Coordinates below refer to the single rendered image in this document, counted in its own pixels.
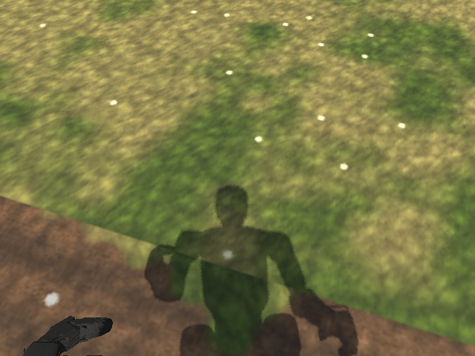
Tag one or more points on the robot left hand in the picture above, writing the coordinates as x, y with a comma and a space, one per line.
67, 333

